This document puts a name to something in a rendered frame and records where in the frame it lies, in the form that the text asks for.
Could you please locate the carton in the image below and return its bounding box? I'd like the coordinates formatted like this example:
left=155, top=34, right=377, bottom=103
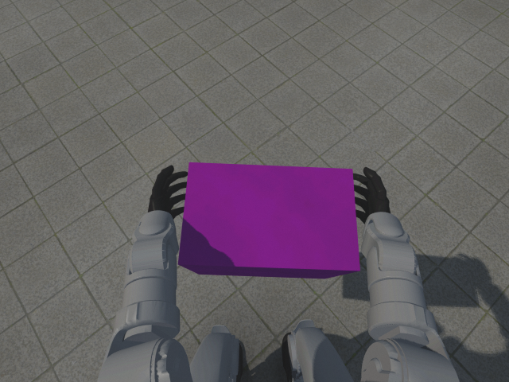
left=178, top=162, right=360, bottom=279

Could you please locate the left robot forearm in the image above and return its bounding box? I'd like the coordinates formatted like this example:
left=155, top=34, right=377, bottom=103
left=97, top=210, right=180, bottom=382

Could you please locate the left robot upper arm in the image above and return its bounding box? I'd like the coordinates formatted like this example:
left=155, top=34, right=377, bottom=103
left=99, top=337, right=193, bottom=382

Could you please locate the right robot forearm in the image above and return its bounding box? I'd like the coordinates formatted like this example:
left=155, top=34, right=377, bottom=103
left=361, top=212, right=460, bottom=381

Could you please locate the right robot upper arm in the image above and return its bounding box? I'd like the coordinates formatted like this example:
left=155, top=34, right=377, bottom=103
left=360, top=338, right=460, bottom=382

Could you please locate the left robot thigh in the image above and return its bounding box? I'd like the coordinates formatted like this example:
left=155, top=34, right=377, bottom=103
left=189, top=333, right=239, bottom=382

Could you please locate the robot right shin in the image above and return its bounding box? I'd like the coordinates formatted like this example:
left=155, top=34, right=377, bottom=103
left=291, top=319, right=315, bottom=382

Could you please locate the right robot hand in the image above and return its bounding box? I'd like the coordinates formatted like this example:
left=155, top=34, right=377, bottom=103
left=353, top=167, right=390, bottom=224

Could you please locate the left robot hand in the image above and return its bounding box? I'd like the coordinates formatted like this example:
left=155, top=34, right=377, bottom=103
left=148, top=165, right=188, bottom=219

